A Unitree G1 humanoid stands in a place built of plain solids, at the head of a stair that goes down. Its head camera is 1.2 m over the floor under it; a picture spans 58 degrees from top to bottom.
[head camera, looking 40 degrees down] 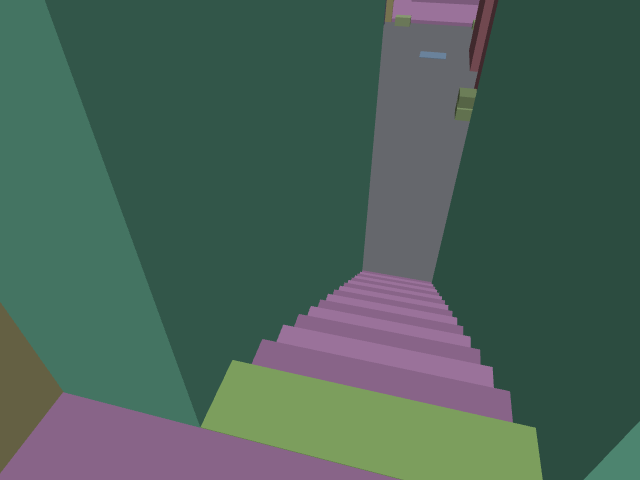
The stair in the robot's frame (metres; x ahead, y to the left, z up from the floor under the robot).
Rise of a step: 0.19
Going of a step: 0.23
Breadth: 0.94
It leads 14 degrees to the right of straight ahead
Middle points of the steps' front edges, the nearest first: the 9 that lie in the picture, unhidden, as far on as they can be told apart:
0.71 -0.17 0.00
0.94 -0.22 -0.19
1.17 -0.28 -0.38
1.40 -0.34 -0.58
1.62 -0.39 -0.77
1.85 -0.45 -0.96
2.08 -0.51 -1.15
2.30 -0.57 -1.35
2.53 -0.62 -1.54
